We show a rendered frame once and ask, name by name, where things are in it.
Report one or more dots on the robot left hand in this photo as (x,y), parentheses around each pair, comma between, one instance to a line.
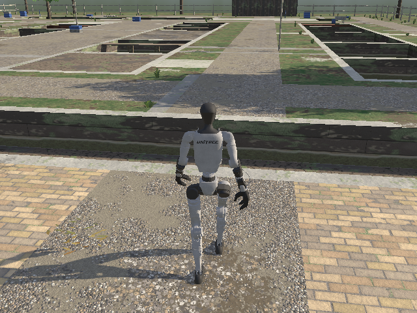
(184,177)

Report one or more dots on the robot left upper arm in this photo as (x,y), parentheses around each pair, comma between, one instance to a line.
(185,146)

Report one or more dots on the robot right shin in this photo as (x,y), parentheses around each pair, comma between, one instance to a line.
(220,227)

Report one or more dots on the robot right hand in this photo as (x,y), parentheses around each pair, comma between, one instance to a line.
(245,200)

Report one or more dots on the left robot forearm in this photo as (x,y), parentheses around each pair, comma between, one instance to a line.
(179,169)

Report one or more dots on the robot right upper arm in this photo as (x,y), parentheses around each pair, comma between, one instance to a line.
(231,148)

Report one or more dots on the right robot forearm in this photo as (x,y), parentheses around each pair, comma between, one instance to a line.
(240,177)

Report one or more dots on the left robot thigh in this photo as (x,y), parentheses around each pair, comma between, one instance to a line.
(194,205)

